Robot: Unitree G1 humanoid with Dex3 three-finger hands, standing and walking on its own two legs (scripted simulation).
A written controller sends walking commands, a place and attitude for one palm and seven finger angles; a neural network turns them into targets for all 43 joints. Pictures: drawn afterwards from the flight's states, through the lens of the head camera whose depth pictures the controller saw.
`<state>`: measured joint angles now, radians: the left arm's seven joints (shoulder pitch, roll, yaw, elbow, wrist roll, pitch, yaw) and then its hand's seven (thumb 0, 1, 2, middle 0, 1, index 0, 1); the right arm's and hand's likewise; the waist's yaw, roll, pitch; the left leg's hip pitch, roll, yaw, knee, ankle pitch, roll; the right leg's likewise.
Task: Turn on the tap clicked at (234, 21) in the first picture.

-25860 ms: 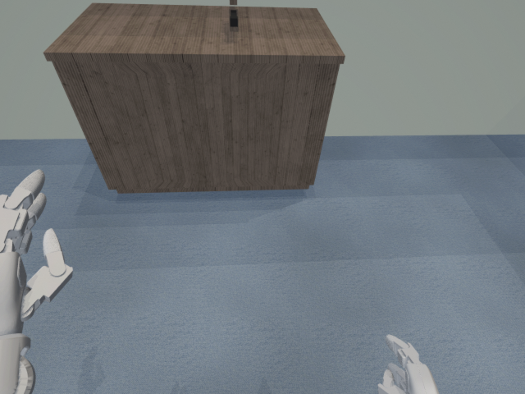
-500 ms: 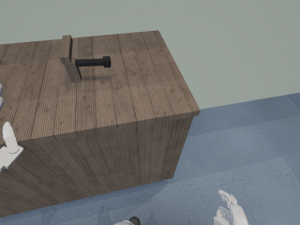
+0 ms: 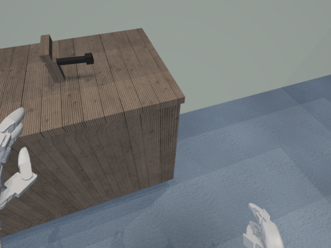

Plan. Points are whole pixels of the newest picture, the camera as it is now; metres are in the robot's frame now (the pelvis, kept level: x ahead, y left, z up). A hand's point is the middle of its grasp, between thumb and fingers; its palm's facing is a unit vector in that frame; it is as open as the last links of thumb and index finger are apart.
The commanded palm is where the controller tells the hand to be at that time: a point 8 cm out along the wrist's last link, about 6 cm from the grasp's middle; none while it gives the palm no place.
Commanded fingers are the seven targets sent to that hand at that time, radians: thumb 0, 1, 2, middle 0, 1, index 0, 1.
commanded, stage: stop stepping back and stand still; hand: left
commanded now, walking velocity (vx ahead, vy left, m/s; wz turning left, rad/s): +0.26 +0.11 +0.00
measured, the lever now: (89, 58) +0.70 +0.30 +0.07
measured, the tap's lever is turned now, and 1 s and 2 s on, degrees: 83 83 83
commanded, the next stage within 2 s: stand and check the lever's angle in 0.78 s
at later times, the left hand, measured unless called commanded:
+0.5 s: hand out of the picture +0.10 +0.24 +0.18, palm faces +0.48 -0.76 -0.44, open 7.4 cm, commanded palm +0.05 +0.27 +0.18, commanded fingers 0.00 0.90 0.90 -0.20 -0.30 -0.20 -0.30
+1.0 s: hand out of the picture +0.11 +0.25 +0.17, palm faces +0.53 -0.73 -0.43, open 7.4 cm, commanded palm +0.05 +0.26 +0.18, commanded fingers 0.00 0.90 0.90 -0.20 -0.30 -0.20 -0.30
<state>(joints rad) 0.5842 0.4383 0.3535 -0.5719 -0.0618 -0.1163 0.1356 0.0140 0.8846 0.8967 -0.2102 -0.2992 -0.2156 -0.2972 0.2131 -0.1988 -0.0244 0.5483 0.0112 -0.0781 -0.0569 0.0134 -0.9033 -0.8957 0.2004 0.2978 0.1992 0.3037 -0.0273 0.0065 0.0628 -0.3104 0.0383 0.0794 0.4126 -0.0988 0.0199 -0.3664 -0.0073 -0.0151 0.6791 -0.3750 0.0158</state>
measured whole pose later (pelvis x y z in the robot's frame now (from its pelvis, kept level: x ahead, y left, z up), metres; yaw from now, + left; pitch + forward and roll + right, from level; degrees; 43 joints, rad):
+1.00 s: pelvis -0.08 -0.03 -0.01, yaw +5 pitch -3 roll +1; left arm 0.44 0.38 0.39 -0.41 -0.04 -0.16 0.16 0.01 0.88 0.90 -0.21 -0.30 -0.21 -0.30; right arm 0.21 -0.21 -0.02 0.61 0.02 -0.11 -0.07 0.01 -0.90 -0.90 0.20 0.30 0.20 0.30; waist 0.00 0.02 0.04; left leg -0.28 0.02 0.01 0.56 -0.23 -0.01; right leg -0.25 0.02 -0.03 0.58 -0.27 -0.02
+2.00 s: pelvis -0.08 +0.01 +0.00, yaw +4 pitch -1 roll -1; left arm 0.46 0.34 0.31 -0.44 -0.05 -0.13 0.15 0.01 0.89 0.90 -0.21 -0.30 -0.21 -0.30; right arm 0.20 -0.19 0.01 0.62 0.00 -0.08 -0.08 0.02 -0.90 -0.90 0.20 0.30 0.20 0.30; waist 0.01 0.02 0.03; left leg -0.23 0.00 0.04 0.44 -0.19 0.03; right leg -0.18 0.01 0.00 0.38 -0.18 0.01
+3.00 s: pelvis -0.07 +0.01 +0.01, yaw +5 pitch -1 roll -1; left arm 0.47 0.35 0.31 -0.44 -0.05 -0.13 0.15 0.01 0.89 0.90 -0.21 -0.30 -0.21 -0.30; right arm 0.18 -0.20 0.00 0.61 0.00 -0.07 -0.08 0.02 -0.90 -0.90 0.20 0.30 0.20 0.30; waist 0.02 0.03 0.02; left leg -0.23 0.00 0.03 0.44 -0.20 0.04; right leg -0.17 0.01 -0.01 0.36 -0.18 0.01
